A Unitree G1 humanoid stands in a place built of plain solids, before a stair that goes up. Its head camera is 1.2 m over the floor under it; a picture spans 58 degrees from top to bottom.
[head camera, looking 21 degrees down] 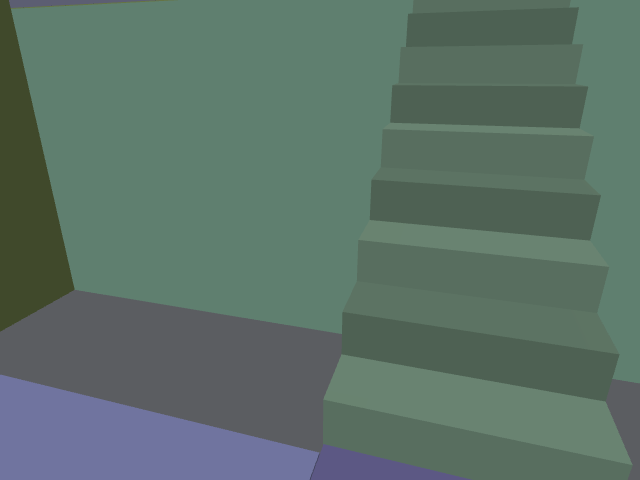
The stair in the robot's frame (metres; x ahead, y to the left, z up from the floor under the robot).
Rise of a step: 0.19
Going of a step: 0.25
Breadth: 0.89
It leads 17 degrees to the right of straight ahead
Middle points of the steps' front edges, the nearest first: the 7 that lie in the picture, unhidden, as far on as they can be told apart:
1.02 -0.44 0.19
1.26 -0.51 0.38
1.50 -0.58 0.57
1.74 -0.65 0.77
1.98 -0.72 0.96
2.22 -0.80 1.15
2.46 -0.87 1.34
